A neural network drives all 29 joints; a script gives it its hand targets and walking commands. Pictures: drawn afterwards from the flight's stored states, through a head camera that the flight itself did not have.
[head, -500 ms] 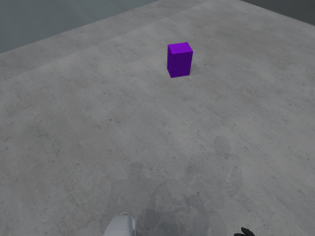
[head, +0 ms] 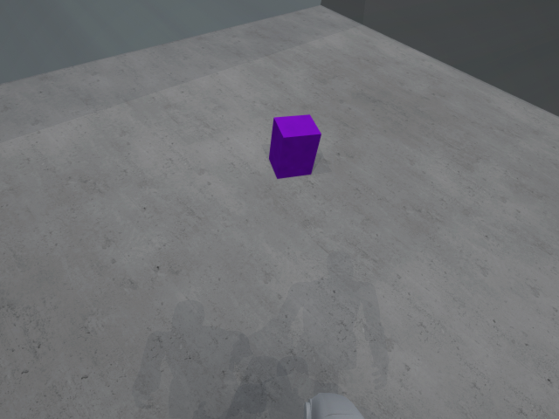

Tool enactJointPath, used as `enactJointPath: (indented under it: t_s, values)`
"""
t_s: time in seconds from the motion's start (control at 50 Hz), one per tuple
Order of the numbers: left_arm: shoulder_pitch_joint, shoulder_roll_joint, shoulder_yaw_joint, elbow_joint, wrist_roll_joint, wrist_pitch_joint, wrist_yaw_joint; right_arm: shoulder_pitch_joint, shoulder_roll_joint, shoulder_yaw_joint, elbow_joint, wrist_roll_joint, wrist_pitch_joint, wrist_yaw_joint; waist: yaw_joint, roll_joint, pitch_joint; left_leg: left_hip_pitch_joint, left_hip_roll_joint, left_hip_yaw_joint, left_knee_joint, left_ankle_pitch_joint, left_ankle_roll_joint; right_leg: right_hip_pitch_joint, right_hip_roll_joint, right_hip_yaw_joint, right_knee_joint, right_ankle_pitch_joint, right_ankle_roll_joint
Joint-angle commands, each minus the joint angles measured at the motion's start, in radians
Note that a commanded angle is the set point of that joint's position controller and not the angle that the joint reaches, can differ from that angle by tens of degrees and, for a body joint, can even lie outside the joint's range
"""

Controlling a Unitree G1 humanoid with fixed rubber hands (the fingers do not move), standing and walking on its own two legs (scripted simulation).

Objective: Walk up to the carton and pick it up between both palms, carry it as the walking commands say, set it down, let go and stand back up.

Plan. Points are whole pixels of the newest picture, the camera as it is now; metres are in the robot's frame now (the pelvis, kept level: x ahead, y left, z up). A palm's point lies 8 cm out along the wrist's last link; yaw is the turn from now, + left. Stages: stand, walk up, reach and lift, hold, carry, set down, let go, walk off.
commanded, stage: walk up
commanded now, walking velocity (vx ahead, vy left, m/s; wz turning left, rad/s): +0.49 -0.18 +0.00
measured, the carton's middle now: (293, 147) +1.45 -0.21 -0.64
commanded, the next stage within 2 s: none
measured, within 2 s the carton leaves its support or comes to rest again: neither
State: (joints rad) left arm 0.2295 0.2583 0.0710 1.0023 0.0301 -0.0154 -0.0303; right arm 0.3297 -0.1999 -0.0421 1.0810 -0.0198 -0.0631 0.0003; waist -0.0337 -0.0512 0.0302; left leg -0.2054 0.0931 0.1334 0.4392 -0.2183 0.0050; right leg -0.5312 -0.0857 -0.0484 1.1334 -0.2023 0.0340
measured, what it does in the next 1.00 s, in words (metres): walks ahead: right foot, then left foot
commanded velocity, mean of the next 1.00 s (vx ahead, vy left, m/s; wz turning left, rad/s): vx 0.50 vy -0.04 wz -0.01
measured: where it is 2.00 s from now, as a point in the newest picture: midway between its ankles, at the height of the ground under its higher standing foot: (269, 239)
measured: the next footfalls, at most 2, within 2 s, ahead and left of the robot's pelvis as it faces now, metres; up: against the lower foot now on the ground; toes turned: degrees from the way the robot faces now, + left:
right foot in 0.28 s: +0.27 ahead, -0.21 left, +0.00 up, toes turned -9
left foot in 0.80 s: +0.56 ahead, +0.07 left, +0.00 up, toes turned +8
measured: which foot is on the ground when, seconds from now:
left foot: down 0.00-0.28, up 0.30-0.78, down 0.80-1.00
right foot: up 0.00-0.26, down 0.28-0.80, up 0.82-1.00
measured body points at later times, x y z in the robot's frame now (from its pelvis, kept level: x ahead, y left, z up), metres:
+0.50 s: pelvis +0.23 -0.10 +0.00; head +0.26 -0.13 +0.45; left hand +0.23 +0.14 -0.14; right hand +0.32 -0.35 -0.16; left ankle +0.25 +0.04 -0.67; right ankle +0.23 -0.20 -0.75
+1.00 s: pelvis +0.49 -0.04 +0.00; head +0.52 -0.01 +0.44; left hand +0.53 +0.22 -0.17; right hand +0.51 -0.29 -0.14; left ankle +0.52 +0.07 -0.75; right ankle +0.45 -0.18 -0.65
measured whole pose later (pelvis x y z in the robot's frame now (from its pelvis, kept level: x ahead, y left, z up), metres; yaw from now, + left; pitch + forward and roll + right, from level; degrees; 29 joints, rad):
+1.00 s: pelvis +0.49 -0.04 +0.00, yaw -1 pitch +1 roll -2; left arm 0.26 0.25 0.07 1.03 0.03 -0.03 -0.02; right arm 0.25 -0.18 -0.04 1.05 -0.02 -0.06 0.00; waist -0.02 -0.04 0.05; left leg -0.27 0.08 0.14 0.48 -0.21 0.01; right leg -0.50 -0.09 -0.06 1.18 -0.27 0.02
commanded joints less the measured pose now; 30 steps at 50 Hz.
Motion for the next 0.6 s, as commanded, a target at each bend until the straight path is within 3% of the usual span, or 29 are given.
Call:
enactJointPath:
  t_s: [0.0,0.06,0.16,0.18,0.2,0.22,0.24,0.26,0.28,0.3,0.36,0.4,0.42,0.46,0.52,0.58]
  values:
    - [-0.057,-0.028,-0.017,-0.062,0.001,0.020,-0.035,0.044,-0.122,-0.022,-0.043,-0.003,-0.022,-0.001,0.010,0.255,0.113,-0.024,0.226,-0.192,-0.307,-0.015,0.070,-0.063,-0.058,0.015,-0.203,0.113,0.035]
    - [-0.135,-0.018,-0.023,-0.094,-0.009,0.010,-0.047,0.079,-0.145,-0.030,-0.047,-0.005,-0.018,-0.003,-0.011,0.256,0.118,-0.009,0.206,-0.131,-0.317,-0.035,0.067,0.015,-0.034,-0.032,-0.430,0.136,0.037]
    - [-0.186,0.000,-0.013,-0.119,-0.011,-0.012,-0.044,0.146,-0.194,-0.052,-0.040,-0.010,-0.002,-0.006,-0.030,0.226,0.089,0.018,0.238,-0.116,-0.248,0.011,0.093,0.128,-0.014,-0.101,-0.586,0.027,0.025]
    - [-0.157,0.011,-0.009,-0.113,-0.008,-0.018,-0.036,0.150,-0.204,-0.053,-0.031,-0.009,-0.001,-0.007,-0.011,0.202,0.066,0.010,0.241,-0.117,-0.190,0.064,0.088,0.194,-0.012,-0.108,-0.625,0.012,0.017]
    - [-0.065,0.038,-0.004,-0.088,-0.006,-0.035,-0.022,0.131,-0.191,-0.044,-0.033,-0.007,-0.005,-0.003,0.037,0.155,-0.007,-0.025,0.185,-0.065,-0.032,0.117,0.069,0.340,-0.012,-0.098,-0.673,0.031,-0.009]
    - [0.143,0.096,0.021,-0.017,0.003,-0.062,-0.003,0.105,-0.117,-0.019,-0.045,-0.011,-0.006,0.008,0.137,0.020,-0.154,-0.193,0.069,0.008,0.303,0.034,0.020,0.632,-0.084,0.016,-0.712,-0.025,-0.069]
    - [0.336,0.214,0.053,0.024,0.014,-0.073,0.012,0.110,-0.038,0.007,-0.107,-0.001,-0.014,0.012,0.181,-0.319,-0.292,-0.414,-0.015,-0.008,0.638,-0.346,-0.019,0.831,-0.380,0.449,-0.836,-0.163,-0.122]
    - [0.351,0.250,0.041,0.043,0.002,-0.066,0.021,0.067,-0.071,-0.008,-0.122,0.000,-0.013,0.012,0.164,-0.248,-0.233,-0.534,-0.026,-0.095,0.759,-0.317,-0.005,0.819,-0.405,0.562,-0.893,-0.098,-0.164]
    - [0.293,0.216,0.033,0.034,-0.002,-0.067,0.028,0.013,-0.095,-0.018,-0.141,-0.001,-0.018,0.015,0.144,-0.122,-0.190,-0.571,0.008,-0.134,0.799,-0.235,0.005,0.787,-0.366,0.467,-0.872,-0.012,-0.181]
    - [0.210,0.172,0.027,0.014,-0.001,-0.071,0.029,-0.004,-0.088,-0.020,-0.126,0.004,-0.021,0.017,0.124,-0.070,-0.132,-0.564,0.042,-0.147,0.791,-0.177,0.001,0.692,-0.329,0.358,-0.856,0.027,-0.172]
    - [0.090,0.051,0.007,-0.016,-0.012,-0.085,0.030,-0.004,-0.042,-0.015,-0.110,-0.006,0.007,0.024,0.054,-0.089,-0.035,-0.460,0.074,-0.148,0.684,-0.073,-0.012,0.464,-0.270,0.227,-0.923,0.065,-0.134]
    - [0.128,0.049,0.002,-0.002,-0.009,-0.095,0.029,-0.018,-0.034,-0.019,-0.106,-0.009,0.033,0.026,0.059,-0.043,-0.004,-0.453,0.078,-0.129,0.661,-0.028,-0.026,0.445,-0.296,0.226,-0.929,0.243,-0.147]
    - [0.146,0.045,-0.002,0.008,-0.009,-0.095,0.031,-0.040,-0.031,-0.020,-0.122,-0.011,0.041,0.028,0.058,-0.032,0.014,-0.454,0.080,-0.127,0.630,-0.006,-0.032,0.434,-0.284,0.232,-0.938,0.247,-0.153]
    - [0.145,0.047,-0.003,0.007,-0.009,-0.096,0.032,-0.116,-0.046,-0.024,-0.150,-0.009,0.053,0.037,0.057,-0.072,0.029,-0.445,0.074,-0.116,0.548,0.052,-0.041,0.409,-0.255,0.199,-0.966,0.160,-0.154]
    - [0.139,0.059,-0.001,0.007,-0.009,-0.093,0.030,-0.226,-0.053,-0.021,-0.174,-0.003,0.062,0.057,0.075,-0.123,0.079,-0.430,0.061,-0.080,0.392,0.156,-0.042,0.381,-0.221,0.087,-1.020,0.031,-0.128]
    - [0.221,0.066,-0.006,0.034,-0.010,-0.089,0.032,-0.360,-0.045,-0.016,-0.207,-0.002,0.056,0.066,0.104,-0.074,0.108,-0.399,0.036,-0.041,0.255,0.189,-0.052,0.400,-0.224,0.066,-1.027,0.114,-0.126]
